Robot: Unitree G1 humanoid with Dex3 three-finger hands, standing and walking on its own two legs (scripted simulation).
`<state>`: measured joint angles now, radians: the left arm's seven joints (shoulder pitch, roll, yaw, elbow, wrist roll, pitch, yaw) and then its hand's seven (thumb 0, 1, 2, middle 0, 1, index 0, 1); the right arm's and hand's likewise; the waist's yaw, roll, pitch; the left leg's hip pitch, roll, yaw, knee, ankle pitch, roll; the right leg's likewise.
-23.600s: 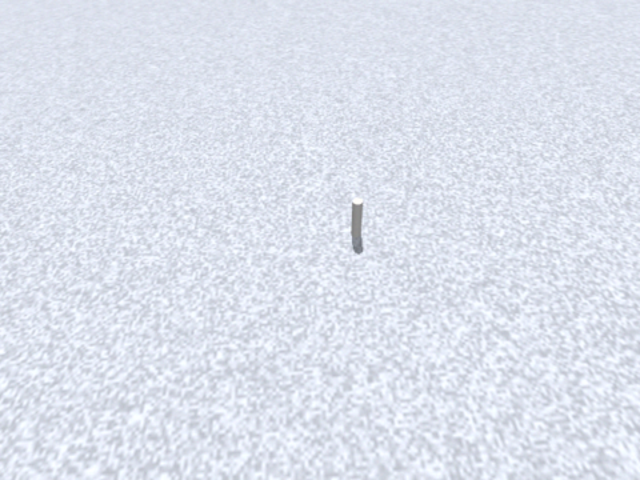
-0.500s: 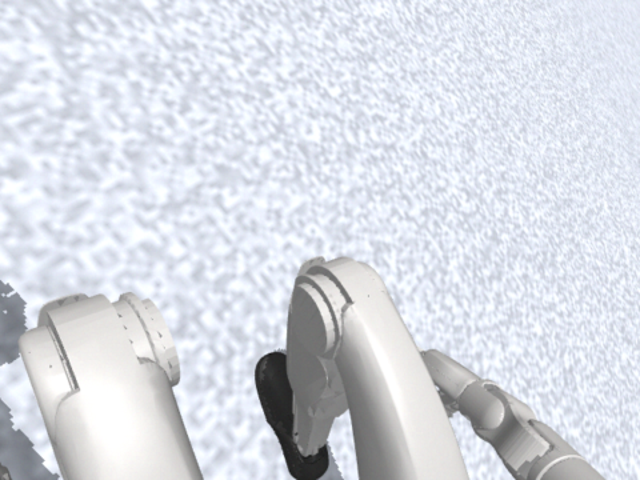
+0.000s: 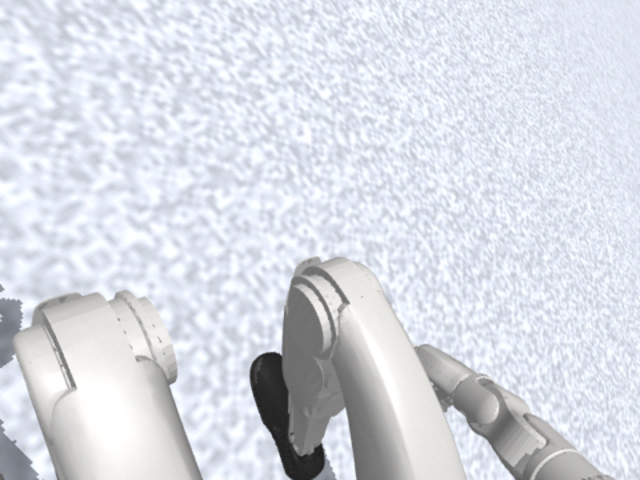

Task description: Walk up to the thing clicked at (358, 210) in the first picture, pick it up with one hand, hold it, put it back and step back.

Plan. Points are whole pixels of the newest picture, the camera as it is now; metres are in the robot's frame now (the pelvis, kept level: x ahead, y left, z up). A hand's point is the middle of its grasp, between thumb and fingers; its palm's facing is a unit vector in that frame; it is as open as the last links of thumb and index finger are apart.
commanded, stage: open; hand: left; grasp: from the side
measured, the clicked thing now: out of the picture +0.37 +0.32 -0.18
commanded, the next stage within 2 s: withdraw in 0.24 s
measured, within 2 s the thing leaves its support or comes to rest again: neither
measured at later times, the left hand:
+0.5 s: hand out of the picture +0.38 +0.31 -0.17, palm faces +0.39 -0.92 +0.02, open 14.0 cm
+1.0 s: hand out of the picture +0.30 +0.39 -0.06, palm faces +0.39 -0.89 -0.22, open 17.0 cm
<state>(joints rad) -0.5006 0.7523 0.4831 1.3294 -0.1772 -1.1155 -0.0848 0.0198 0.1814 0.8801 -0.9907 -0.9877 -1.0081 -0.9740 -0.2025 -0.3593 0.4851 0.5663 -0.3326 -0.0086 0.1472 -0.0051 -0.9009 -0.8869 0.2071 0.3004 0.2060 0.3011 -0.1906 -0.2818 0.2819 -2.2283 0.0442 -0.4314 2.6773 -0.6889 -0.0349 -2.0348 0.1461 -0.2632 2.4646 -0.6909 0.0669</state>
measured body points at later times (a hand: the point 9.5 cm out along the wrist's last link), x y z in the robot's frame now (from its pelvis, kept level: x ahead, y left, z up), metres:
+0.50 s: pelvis +0.00 +0.00 +0.00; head +0.21 +0.20 +0.34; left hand +0.35 +0.35 -0.17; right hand +0.21 -0.22 -0.03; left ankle +0.08 +0.13 -0.24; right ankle +0.13 -0.12 -0.24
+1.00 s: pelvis +0.00 -0.01 +0.05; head +0.17 +0.14 +0.44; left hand +0.27 +0.43 -0.04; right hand +0.25 -0.21 -0.02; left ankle +0.08 +0.13 -0.24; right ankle +0.13 -0.12 -0.24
